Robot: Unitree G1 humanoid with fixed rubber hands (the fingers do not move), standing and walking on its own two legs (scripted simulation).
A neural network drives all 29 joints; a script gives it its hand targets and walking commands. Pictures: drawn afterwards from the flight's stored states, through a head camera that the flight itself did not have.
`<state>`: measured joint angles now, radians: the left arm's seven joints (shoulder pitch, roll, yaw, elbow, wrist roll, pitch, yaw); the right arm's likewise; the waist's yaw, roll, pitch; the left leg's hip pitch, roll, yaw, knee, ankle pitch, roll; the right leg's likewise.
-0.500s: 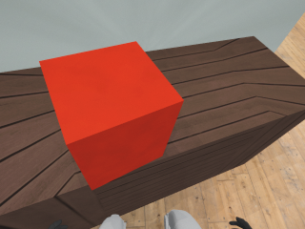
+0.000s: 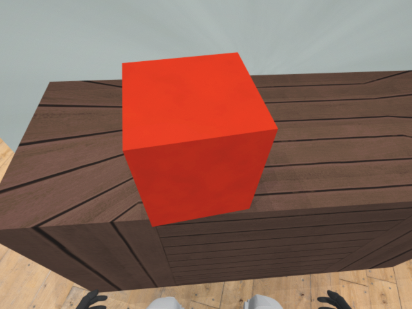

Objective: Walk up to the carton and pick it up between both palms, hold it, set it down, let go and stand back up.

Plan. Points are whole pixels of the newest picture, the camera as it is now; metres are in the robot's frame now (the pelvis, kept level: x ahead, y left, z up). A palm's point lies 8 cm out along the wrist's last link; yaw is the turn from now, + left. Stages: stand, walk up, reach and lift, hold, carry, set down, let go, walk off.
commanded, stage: walk up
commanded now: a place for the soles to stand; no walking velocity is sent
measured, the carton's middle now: (192, 144) +0.40 +0.04 +0.10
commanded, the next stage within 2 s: none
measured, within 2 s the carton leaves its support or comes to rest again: neither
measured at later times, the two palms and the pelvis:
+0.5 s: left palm out of the picture +0.04 +0.25 -0.09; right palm out of the picture +0.13 -0.24 -0.08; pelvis +0.01 -0.01 +0.02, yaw +7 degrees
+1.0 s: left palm out of the picture +0.04 +0.25 -0.10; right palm (341, 297) +0.16 -0.25 -0.08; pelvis +0.02 -0.02 +0.02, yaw +11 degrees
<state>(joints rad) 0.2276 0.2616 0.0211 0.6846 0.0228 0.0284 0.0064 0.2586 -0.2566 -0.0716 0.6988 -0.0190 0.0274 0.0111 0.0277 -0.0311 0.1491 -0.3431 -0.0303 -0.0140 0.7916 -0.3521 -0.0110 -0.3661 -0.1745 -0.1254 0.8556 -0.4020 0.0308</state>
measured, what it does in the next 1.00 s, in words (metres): stands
